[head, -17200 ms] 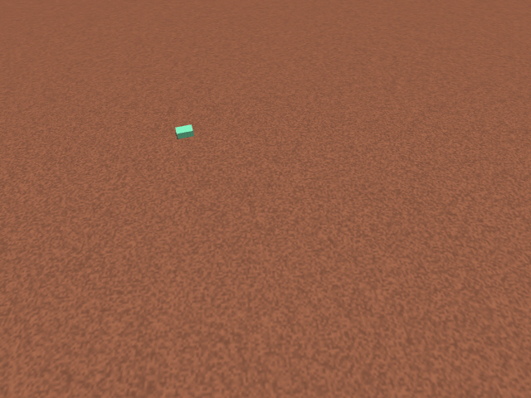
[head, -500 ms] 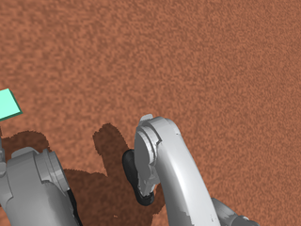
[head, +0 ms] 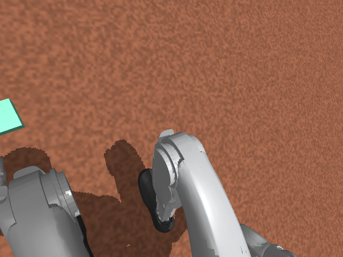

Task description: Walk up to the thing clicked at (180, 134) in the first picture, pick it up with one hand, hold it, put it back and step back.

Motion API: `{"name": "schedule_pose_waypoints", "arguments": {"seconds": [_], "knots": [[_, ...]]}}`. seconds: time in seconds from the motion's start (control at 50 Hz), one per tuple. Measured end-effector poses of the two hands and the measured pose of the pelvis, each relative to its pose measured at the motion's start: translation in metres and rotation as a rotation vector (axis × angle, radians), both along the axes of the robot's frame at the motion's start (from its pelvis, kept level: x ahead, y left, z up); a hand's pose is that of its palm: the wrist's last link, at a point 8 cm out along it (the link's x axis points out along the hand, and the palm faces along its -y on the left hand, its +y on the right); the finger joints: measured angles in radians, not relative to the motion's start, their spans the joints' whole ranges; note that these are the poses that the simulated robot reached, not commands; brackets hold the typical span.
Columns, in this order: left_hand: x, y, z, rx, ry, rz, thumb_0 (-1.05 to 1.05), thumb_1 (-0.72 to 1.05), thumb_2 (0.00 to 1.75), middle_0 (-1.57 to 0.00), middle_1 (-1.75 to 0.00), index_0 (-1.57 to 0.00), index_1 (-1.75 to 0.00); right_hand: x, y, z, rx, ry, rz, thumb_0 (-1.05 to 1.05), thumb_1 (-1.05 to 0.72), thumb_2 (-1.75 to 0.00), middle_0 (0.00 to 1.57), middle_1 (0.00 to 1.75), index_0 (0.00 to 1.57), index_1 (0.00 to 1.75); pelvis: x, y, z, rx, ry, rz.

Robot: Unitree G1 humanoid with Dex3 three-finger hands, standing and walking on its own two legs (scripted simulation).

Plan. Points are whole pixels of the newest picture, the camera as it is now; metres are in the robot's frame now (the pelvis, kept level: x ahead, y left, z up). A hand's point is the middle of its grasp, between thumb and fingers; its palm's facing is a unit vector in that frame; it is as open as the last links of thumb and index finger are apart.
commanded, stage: close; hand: left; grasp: from above
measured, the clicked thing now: out of the picture +0.42 +0.29 -0.29
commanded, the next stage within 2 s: settle in 1.56 s
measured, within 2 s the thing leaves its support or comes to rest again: leaves its support in 1.98 s
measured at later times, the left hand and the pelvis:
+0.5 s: hand out of the picture +0.41 +0.31 -0.26, palm faces -0.47 -0.13 -0.87, open 12.7 cm; pelvis +0.00 +0.00 +0.00, yaw +0 degrees
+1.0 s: hand out of the picture +0.41 +0.31 -0.26, palm faces -0.46 -0.12 -0.88, open 11.1 cm; pelvis +0.00 +0.00 +0.00, yaw +0 degrees
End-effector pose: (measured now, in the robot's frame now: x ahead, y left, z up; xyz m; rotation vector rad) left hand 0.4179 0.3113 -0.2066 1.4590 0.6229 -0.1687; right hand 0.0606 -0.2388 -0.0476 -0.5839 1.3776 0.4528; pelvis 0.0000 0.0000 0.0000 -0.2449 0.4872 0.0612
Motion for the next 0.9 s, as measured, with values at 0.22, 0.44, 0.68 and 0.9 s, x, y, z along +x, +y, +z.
{"name": "schedule_pose_waypoints", "arguments": {"seconds": [0.22, 0.44, 0.68, 0.9], "knots": [[0.007, -0.011, 0.0, -0.011, -0.032, -0.064, 0.0, -0.42, 0.94, -0.24, -0.86, -0.19, -0.91, 0.005, -0.002, 0.005, -0.009, -0.011, 0.033, 0.0, -0.91, -0.9, 0.19, 0.3, 0.2, 0.29, 0.0, -0.001, 0.001, -0.006, -0.008, -0.001], [0.002, -0.001, 0.006, 0.023, -0.02, 0.008, 0.0, -0.32, 0.85, -0.31, -0.8, -0.27, -0.84, 0.003, -0.001, 0.001, 0.013, -0.02, 0.019, 0.0, -0.91, -0.9, 0.19, 0.3, 0.2, 0.29, -0.002, -0.001, 0.002, -0.001, -0.007, -0.005], [-0.004, -0.009, 0.002, -0.03, -0.006, -0.052, 0.0, -0.2, 0.76, -0.41, -0.72, -0.37, -0.76, -0.002, -0.001, 0.008, -0.013, -0.006, 0.022, 0.0, -0.91, -0.9, 0.19, 0.3, 0.2, 0.29, -0.003, -0.002, 0.004, -0.004, -0.012, -0.001], [-0.004, -0.002, 0.004, 0.017, -0.042, -0.036, -0.01, -0.11, 0.67, -0.48, -0.65, -0.44, -0.67, 0.007, -0.003, 0.006, -0.013, -0.017, 0.036, 0.0, -0.91, -0.9, 0.19, 0.3, 0.2, 0.29, -0.002, -0.001, 0.004, -0.005, -0.005, -0.001]]}}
